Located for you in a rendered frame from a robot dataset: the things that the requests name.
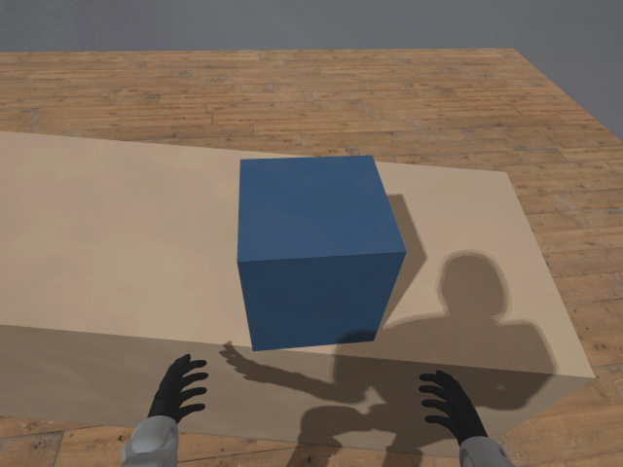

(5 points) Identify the pedestal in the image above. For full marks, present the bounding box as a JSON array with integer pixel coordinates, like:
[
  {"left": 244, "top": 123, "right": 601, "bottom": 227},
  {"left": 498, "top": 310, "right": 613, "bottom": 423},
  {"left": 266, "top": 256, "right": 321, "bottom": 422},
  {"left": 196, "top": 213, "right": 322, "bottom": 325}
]
[{"left": 0, "top": 131, "right": 596, "bottom": 459}]

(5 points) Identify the right robot forearm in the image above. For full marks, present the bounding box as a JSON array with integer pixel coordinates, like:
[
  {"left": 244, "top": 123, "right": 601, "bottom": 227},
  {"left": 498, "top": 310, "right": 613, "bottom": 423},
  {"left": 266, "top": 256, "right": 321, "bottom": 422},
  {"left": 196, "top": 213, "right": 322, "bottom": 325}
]
[{"left": 459, "top": 436, "right": 515, "bottom": 467}]

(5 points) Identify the robot left hand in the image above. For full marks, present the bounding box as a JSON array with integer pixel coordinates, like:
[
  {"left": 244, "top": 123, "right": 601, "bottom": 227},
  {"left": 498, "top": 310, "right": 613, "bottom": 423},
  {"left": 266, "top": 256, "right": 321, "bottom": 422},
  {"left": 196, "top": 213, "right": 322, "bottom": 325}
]
[{"left": 147, "top": 354, "right": 208, "bottom": 424}]

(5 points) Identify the carton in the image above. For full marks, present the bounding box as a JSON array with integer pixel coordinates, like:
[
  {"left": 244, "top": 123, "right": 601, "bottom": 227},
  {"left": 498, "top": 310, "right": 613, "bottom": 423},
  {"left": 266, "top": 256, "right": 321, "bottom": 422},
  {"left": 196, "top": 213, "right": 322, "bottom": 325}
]
[{"left": 237, "top": 156, "right": 407, "bottom": 351}]

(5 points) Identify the left robot forearm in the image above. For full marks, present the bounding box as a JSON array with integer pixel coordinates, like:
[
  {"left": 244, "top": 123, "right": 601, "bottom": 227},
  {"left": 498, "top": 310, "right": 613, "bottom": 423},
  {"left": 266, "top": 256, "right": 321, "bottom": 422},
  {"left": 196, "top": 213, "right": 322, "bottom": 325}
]
[{"left": 120, "top": 415, "right": 178, "bottom": 467}]

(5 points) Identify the robot right hand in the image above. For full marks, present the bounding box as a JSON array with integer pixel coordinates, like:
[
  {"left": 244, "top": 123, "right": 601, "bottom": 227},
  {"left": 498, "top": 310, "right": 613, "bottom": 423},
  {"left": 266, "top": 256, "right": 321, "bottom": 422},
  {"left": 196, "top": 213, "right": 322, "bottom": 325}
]
[{"left": 419, "top": 370, "right": 489, "bottom": 447}]

